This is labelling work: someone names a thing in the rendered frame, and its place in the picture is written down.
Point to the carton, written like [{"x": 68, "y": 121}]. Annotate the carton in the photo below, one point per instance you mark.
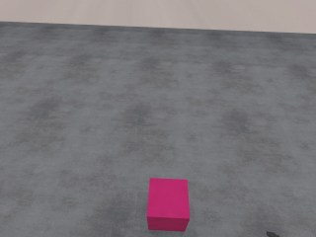
[{"x": 168, "y": 207}]

